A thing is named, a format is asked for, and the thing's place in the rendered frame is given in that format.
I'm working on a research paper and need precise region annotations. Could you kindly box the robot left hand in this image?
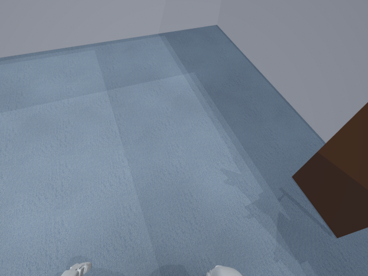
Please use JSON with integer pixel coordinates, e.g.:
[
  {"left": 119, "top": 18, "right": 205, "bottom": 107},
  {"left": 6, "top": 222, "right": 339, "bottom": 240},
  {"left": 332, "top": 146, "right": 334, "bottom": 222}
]
[{"left": 61, "top": 262, "right": 92, "bottom": 276}]

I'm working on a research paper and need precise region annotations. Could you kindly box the cupboard door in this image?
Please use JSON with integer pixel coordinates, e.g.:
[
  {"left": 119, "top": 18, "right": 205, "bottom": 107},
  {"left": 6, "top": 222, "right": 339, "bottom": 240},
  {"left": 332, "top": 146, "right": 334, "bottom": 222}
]
[{"left": 318, "top": 103, "right": 368, "bottom": 190}]

